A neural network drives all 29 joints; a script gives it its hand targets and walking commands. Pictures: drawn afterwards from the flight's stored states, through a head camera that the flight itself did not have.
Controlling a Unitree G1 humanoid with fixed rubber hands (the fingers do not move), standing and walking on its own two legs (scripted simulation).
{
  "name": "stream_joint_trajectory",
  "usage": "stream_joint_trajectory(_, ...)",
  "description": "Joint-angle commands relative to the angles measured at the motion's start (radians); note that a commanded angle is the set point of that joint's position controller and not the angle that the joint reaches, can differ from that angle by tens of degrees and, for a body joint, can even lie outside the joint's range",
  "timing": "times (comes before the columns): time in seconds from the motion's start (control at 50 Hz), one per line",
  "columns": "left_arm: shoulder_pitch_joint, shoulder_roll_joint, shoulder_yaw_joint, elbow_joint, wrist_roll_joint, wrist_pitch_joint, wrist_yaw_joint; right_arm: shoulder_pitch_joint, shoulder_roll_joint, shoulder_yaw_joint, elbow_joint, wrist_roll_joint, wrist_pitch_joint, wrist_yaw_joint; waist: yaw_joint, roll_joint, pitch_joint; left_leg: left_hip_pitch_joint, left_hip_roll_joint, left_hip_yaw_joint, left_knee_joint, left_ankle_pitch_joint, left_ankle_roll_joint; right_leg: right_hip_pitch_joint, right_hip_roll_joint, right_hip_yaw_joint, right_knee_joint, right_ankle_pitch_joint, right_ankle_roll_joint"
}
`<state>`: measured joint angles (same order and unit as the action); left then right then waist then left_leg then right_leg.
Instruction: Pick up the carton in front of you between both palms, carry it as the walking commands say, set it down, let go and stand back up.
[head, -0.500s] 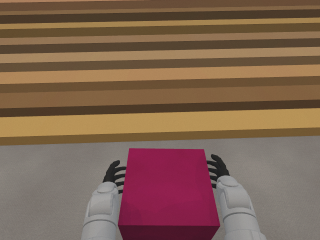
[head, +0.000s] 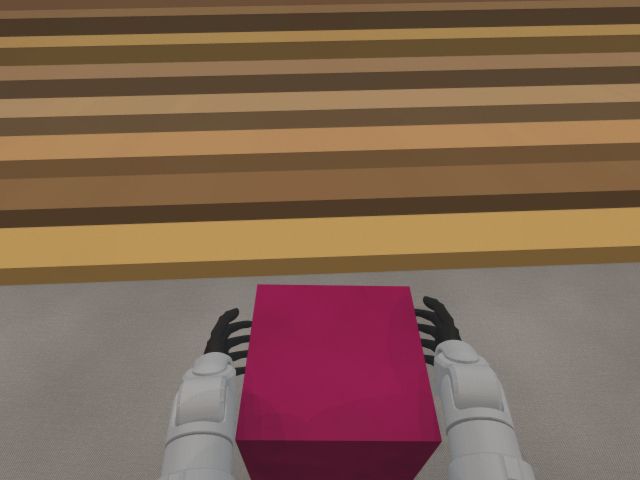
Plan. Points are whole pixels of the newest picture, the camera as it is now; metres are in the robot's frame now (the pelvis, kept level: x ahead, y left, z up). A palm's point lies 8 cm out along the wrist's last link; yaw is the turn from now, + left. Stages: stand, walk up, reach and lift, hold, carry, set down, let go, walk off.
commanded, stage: reach and lift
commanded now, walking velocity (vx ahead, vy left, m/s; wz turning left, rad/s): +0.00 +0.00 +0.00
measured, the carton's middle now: (331, 395) +0.28 +0.00 -0.04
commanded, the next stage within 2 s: hold in 0.34 s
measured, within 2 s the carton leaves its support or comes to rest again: neither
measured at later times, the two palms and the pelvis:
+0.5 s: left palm (217, 356) +0.29 +0.15 +0.05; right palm (453, 342) +0.30 -0.16 +0.06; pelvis +0.01 +0.00 +0.00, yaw +0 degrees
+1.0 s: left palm (235, 325) +0.32 +0.12 +0.08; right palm (465, 314) +0.33 -0.18 +0.08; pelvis +0.04 -0.02 +0.00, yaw +1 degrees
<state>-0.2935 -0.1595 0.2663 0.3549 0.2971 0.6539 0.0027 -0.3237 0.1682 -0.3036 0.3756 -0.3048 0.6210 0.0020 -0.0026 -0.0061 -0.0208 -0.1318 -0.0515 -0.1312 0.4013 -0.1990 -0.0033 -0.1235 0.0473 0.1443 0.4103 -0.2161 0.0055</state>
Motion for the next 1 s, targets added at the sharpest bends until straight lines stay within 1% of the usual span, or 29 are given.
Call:
stream_joint_trajectory(0.0,-0.506,-0.933,-0.534,-0.038,-0.251,-0.030,-0.239,-0.404,0.943,0.537,0.042,0.232,0.008,0.253,0.001,0.011,-0.231,0.106,-0.032,0.053,-0.060,0.182,-0.015,0.036,0.042,-0.068,-0.065,0.184,0.006)
stream_joint_trajectory(0.14,-0.466,-0.925,-0.549,-0.083,-0.263,-0.011,-0.238,-0.364,0.938,0.555,-0.005,0.245,0.027,0.251,0.003,0.007,-0.227,0.127,-0.036,0.053,-0.071,0.230,-0.018,0.062,0.044,-0.063,-0.076,0.236,0.010)
stream_joint_trajectory(0.3,-0.463,-0.912,-0.557,-0.116,-0.270,0.009,-0.242,-0.354,0.942,0.563,-0.031,0.254,0.049,0.247,0.006,0.002,-0.212,0.131,-0.040,0.055,-0.080,0.219,-0.016,0.074,0.041,-0.059,-0.085,0.242,0.015)
stream_joint_trajectory(0.38,-0.480,-0.918,-0.616,-0.183,-0.306,0.026,-0.242,-0.357,0.953,0.614,-0.097,0.285,0.068,0.242,-0.003,0.002,-0.253,0.156,-0.040,0.054,-0.081,0.257,-0.017,0.106,0.042,-0.057,-0.091,0.291,0.018)
stream_joint_trajectory(0.42,-0.469,-0.906,-0.624,-0.205,-0.313,0.047,-0.238,-0.348,0.942,0.625,-0.121,0.293,0.090,0.237,-0.004,0.001,-0.247,0.159,-0.040,0.052,-0.089,0.263,-0.015,0.120,0.041,-0.056,-0.099,0.306,0.020)
stream_joint_trajectory(0.48,-0.448,-0.876,-0.579,-0.173,-0.286,0.075,-0.235,-0.334,0.913,0.586,-0.093,0.269,0.118,0.234,0.000,-0.001,-0.165,0.133,-0.040,0.054,-0.110,0.179,-0.010,0.100,0.037,-0.057,-0.116,0.221,0.019)
stream_joint_trajectory(0.54,-0.470,-0.872,-0.548,-0.145,-0.268,0.082,-0.240,-0.364,0.907,0.558,-0.069,0.255,0.124,0.240,0.003,-0.002,-0.119,0.118,-0.038,0.058,-0.115,0.105,-0.008,0.071,0.034,-0.061,-0.121,0.136,0.015)
stream_joint_trajectory(0.68,-0.548,-0.898,-0.555,-0.138,-0.277,0.072,-0.249,-0.437,0.931,0.562,-0.054,0.262,0.114,0.249,0.001,0.001,-0.160,0.122,-0.035,0.062,-0.096,0.088,-0.008,0.067,0.033,-0.067,-0.108,0.112,0.010)
stream_joint_trajectory(0.7,-0.556,-0.897,-0.566,-0.145,-0.286,0.074,-0.248,-0.434,0.925,0.569,-0.059,0.269,0.113,0.247,0.002,0.047,-0.160,0.006,0.124,0.027,-0.034,-0.126,0.007,-0.066,-0.108,-0.026,-0.033,-0.114,-0.009)
stream_joint_trajectory(0.72,-0.549,-0.897,-0.567,-0.161,-0.293,0.074,-0.247,-0.424,0.929,0.571,-0.057,0.273,0.115,0.245,0.001,0.053,-0.163,-0.047,0.136,-0.028,-0.082,-0.380,0.021,-0.089,-0.094,-0.015,-0.040,-0.334,-0.016)
stream_joint_trajectory(0.74,-0.554,-0.902,-0.592,-0.185,-0.305,0.076,-0.244,-0.424,0.927,0.587,-0.089,0.281,0.116,0.240,0.000,0.058,-0.137,-0.097,0.142,-0.051,-0.110,-0.562,0.034,-0.153,-0.074,-0.039,-0.013,-0.470,-0.014)
stream_joint_trajectory(0.76,-0.568,-0.900,-0.616,-0.215,-0.318,0.080,-0.243,-0.431,0.923,0.607,-0.118,0.286,0.120,0.233,-0.004,0.093,-0.130,-0.108,0.164,-0.074,-0.122,-0.575,0.048,-0.166,-0.052,-0.095,0.057,-0.410,-0.004)
stream_joint_trajectory(0.78,-0.579,-0.897,-0.643,-0.239,-0.338,0.090,-0.239,-0.430,0.924,0.629,-0.149,0.300,0.130,0.225,-0.005,0.117,-0.153,-0.088,0.186,-0.099,-0.140,-0.546,0.062,-0.201,-0.032,-0.139,0.129,-0.321,0.003)
stream_joint_trajectory(0.8,-0.576,-0.895,-0.675,-0.267,-0.358,0.103,-0.235,-0.419,0.922,0.657,-0.180,0.315,0.144,0.217,-0.007,0.149,-0.195,-0.070,0.221,-0.132,-0.156,-0.513,0.077,-0.211,-0.013,-0.187,0.193,-0.219,0.008)
stream_joint_trajectory(0.82,-0.575,-0.894,-0.705,-0.295,-0.386,0.121,-0.231,-0.403,0.913,0.683,-0.212,0.332,0.163,0.209,-0.004,0.167,-0.234,-0.076,0.247,-0.141,-0.151,-0.492,0.091,-0.193,-0.021,-0.206,0.190,-0.184,0.007)
stream_joint_trajectory(0.84,-0.576,-0.892,-0.732,-0.327,-0.413,0.141,-0.227,-0.394,0.903,0.712,-0.251,0.351,0.186,0.200,0.002,0.154,-0.253,-0.124,0.238,-0.101,-0.127,-0.488,0.092,-0.127,-0.028,-0.216,0.122,-0.181,0.000)
stream_joint_trajectory(0.86,-0.576,-0.887,-0.752,-0.351,-0.437,0.166,-0.224,-0.396,0.892,0.736,-0.290,0.370,0.214,0.191,0.008,0.124,-0.257,-0.198,0.200,-0.032,-0.077,-0.494,0.074,-0.038,-0.037,-0.204,0.030,-0.193,-0.009)
stream_joint_trajectory(0.88,-0.570,-0.869,-0.762,-0.368,-0.446,0.192,-0.218,-0.420,0.880,0.767,-0.334,0.394,0.244,0.186,0.014,-0.006,-0.235,-0.279,0.129,0.083,0.067,-0.457,0.034,-0.011,-0.130,-0.044,-0.092,-0.331,-0.040)
stream_joint_trajectory(0.9,-0.555,-0.842,-0.765,-0.382,-0.453,0.220,-0.211,-0.444,0.877,0.801,-0.369,0.419,0.276,0.184,0.020,-0.230,-0.201,-0.436,0.050,0.208,0.324,-0.351,-0.012,0.061,-0.302,0.246,-0.241,-0.523,-0.106)
stream_joint_trajectory(0.92,-0.535,-0.833,-0.777,-0.392,-0.469,0.254,-0.202,-0.472,0.865,0.831,-0.394,0.449,0.307,0.182,0.028,-0.274,-0.141,-0.556,0.065,0.209,0.395,-0.290,-0.018,0.086,-0.398,0.396,-0.310,-0.525,-0.161)
stream_joint_trajectory(0.94,-0.532,-0.819,-0.785,-0.435,-0.479,0.284,-0.190,-0.499,0.874,0.856,-0.416,0.484,0.336,0.181,0.032,-0.197,-0.131,-0.570,0.105,0.174,0.402,-0.284,-0.009,0.075,-0.401,0.382,-0.299,-0.456,-0.194)
stream_joint_trajectory(0.96,-0.524,-0.809,-0.796,-0.482,-0.489,0.313,-0.178,-0.490,0.880,0.874,-0.431,0.512,0.363,0.181,0.032,-0.142,-0.149,-0.563,0.111,0.183,0.375,-0.274,-0.008,0.086,-0.388,0.321,-0.282,-0.360,-0.197)
stream_joint_trajectory(0.98,-0.515,-0.803,-0.810,-0.525,-0.503,0.339,-0.169,-0.466,0.879,0.885,-0.447,0.533,0.387,0.177,0.033,-0.120,-0.185,-0.534,0.103,0.210,0.332,-0.250,-0.010,0.114,-0.360,0.228,-0.260,-0.255,-0.183)
